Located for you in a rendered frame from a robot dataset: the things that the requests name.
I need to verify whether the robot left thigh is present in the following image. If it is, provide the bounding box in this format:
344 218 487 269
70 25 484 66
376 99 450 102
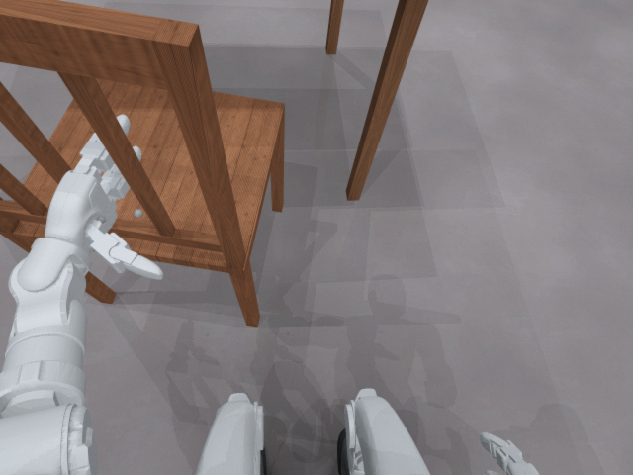
195 400 264 475

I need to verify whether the left robot hand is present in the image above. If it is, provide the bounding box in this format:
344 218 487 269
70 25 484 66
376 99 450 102
45 115 163 280

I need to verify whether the robot right thigh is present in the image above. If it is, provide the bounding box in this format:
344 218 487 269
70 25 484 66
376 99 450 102
344 396 430 475

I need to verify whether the robot left forearm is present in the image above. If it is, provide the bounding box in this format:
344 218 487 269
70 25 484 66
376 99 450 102
0 237 92 419

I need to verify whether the robot left upper arm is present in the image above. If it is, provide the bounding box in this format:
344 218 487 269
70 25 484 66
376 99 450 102
0 404 98 475

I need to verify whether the chair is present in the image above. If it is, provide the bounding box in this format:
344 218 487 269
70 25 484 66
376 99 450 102
0 0 285 327

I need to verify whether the right robot hand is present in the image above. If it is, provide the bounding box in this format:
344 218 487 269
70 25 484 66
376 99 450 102
480 432 539 475

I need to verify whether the robot thigh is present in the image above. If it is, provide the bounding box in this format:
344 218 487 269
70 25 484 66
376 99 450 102
195 400 264 475
344 396 430 475

